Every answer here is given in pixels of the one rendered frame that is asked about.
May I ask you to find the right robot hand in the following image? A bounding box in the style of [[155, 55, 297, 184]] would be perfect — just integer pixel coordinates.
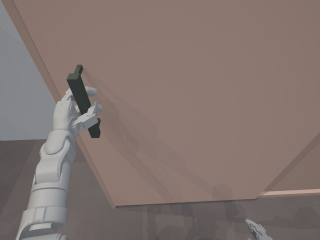
[[245, 219, 273, 240]]

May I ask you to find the left robot hand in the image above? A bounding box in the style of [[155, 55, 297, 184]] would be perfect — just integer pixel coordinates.
[[52, 86, 103, 139]]

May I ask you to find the handle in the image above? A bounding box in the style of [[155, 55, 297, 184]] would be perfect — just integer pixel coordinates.
[[66, 64, 101, 138]]

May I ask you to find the robot left forearm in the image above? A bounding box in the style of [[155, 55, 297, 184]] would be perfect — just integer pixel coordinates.
[[15, 130, 76, 240]]

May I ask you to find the wardrobe door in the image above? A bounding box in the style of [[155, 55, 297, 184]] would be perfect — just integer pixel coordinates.
[[13, 0, 320, 206], [263, 132, 320, 192]]

